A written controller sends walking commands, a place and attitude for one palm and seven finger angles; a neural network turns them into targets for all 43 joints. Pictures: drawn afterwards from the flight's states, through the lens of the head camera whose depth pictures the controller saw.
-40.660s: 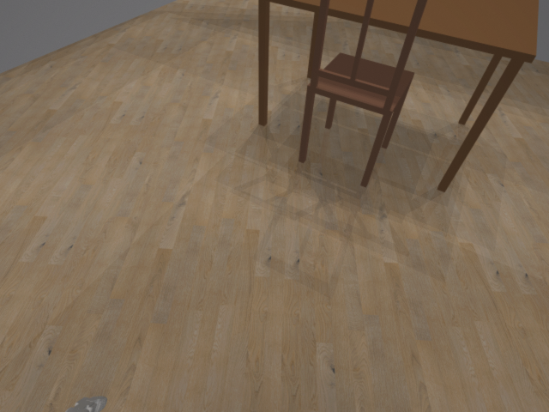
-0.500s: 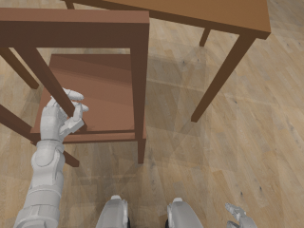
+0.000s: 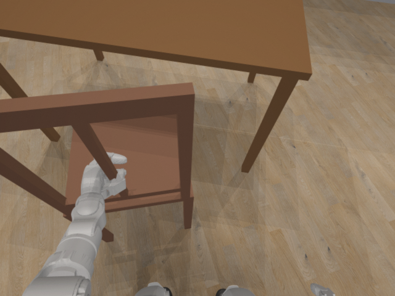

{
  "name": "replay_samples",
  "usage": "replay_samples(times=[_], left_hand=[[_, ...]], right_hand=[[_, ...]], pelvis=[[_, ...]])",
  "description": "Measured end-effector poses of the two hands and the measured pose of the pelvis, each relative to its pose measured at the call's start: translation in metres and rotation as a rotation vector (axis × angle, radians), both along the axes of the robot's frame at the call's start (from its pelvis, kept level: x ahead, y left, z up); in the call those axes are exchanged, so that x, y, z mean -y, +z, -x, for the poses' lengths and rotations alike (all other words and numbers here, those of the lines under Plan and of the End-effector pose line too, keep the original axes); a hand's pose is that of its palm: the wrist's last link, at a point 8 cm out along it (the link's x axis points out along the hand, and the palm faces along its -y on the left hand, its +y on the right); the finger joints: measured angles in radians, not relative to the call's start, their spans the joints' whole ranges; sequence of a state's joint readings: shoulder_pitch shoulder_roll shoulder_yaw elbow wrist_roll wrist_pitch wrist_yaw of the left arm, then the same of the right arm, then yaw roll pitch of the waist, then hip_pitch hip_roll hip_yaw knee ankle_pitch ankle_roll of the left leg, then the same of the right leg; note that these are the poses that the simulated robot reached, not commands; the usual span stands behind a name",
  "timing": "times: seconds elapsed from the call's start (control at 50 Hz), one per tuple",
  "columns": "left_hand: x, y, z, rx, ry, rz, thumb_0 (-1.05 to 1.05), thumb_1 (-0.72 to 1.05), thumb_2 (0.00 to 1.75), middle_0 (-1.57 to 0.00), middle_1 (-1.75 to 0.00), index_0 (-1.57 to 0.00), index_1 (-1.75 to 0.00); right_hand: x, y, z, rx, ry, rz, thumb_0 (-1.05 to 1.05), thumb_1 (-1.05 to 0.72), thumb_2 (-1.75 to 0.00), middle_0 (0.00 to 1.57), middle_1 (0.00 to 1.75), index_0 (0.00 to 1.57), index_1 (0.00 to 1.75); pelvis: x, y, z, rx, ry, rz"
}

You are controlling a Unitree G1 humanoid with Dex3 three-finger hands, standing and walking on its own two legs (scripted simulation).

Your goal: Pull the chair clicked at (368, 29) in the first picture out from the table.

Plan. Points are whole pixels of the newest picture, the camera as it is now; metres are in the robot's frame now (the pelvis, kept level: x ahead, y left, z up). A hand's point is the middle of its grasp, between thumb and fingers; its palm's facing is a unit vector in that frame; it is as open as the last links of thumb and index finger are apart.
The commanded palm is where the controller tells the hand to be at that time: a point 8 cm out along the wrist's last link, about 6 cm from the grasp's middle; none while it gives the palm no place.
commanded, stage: step backward, pulling the chair out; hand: left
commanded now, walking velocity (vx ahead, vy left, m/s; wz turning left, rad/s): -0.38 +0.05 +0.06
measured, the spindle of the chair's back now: (107, 166) +0.39 +0.19 -0.03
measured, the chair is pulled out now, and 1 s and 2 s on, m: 0.24 0.35 0.45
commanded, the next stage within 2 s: none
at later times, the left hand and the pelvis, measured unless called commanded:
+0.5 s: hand (132, 227) +0.26 +0.13 -0.06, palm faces +0.11 -0.98 -0.16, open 5.1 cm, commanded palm +0.26 +0.18 -0.06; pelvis -0.07 -0.02 +0.00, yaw +1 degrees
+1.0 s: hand (132, 231) +0.25 +0.13 -0.06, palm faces +0.07 -0.98 -0.18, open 5.2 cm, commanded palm +0.24 +0.18 -0.06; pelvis -0.09 -0.01 +0.00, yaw +2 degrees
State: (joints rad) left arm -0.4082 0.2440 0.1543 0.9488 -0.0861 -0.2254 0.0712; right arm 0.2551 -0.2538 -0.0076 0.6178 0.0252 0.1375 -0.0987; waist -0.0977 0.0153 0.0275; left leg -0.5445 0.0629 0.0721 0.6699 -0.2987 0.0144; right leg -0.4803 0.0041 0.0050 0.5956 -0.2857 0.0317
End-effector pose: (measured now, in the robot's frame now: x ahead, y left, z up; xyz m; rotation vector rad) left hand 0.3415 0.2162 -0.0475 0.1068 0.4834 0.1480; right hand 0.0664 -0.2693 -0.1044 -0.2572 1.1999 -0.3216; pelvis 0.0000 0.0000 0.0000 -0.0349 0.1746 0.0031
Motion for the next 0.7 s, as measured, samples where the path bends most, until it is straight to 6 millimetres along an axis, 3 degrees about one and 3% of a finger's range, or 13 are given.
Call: replay_samples(times=[0.18,0.46,0.7], left_hand=[[0.017,0.002,0.038,-0.018,-0.042,-0.011,0.01,0.73,0.77,-0.31,-1.14,-0.49,-1.45],[0.036,0.003,0.099,-0.037,-0.005,-0.018,0.02,0.71,0.79,-0.31,-1.13,-0.49,-1.45],[0.036,0.003,0.11,-0.028,-0.047,-0.033,0.01,0.71,0.79,-0.31,-1.15,-0.49,-1.45]], right_hand=[[-0.002,-0.001,0.034,-0.001,-0.024,-0.009,0.01,-0.91,-0.9,0.2,0.3,0.21,0.3],[-0.001,-0.019,0.053,0.101,0.046,-0.064,0.01,-0.9,-0.9,0.2,0.3,0.21,0.3],[0.009,-0.012,0.074,0.112,0.053,0.004,0.01,-0.91,-0.9,0.2,0.3,0.21,0.3]], pelvis=[[0.001,0.004,0.029,0.048,-0.003,-0.01],[0.016,-0.002,0.069,0.117,0.018,-0.023],[0.009,-0.003,0.082,0.139,0.012,-0.023]])
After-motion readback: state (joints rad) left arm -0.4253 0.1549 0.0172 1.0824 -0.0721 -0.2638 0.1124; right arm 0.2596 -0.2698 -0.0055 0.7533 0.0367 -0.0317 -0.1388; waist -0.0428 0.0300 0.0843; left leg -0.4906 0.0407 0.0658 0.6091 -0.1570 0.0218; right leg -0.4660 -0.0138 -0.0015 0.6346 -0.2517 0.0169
